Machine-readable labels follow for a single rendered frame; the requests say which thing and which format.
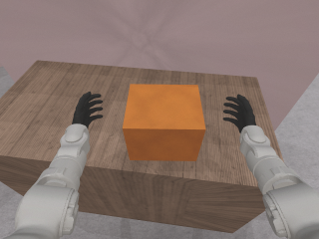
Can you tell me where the carton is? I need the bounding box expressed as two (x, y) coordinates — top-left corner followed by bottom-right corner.
(123, 84), (206, 161)

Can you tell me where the right robot forearm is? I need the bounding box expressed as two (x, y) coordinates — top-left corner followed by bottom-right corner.
(239, 124), (319, 198)

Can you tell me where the pedestal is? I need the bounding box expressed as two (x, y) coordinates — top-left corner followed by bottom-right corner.
(0, 60), (284, 233)

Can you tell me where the robot right hand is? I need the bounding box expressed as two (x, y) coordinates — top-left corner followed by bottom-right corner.
(223, 94), (256, 133)

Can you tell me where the robot left upper arm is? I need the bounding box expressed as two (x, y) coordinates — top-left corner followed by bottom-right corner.
(2, 184), (80, 239)

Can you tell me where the left robot forearm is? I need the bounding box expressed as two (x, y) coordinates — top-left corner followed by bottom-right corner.
(15, 123), (91, 230)

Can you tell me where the robot left hand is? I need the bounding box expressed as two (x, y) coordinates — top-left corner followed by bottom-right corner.
(72, 92), (103, 128)

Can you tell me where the robot right upper arm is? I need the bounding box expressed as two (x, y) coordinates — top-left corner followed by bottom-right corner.
(262, 182), (319, 239)

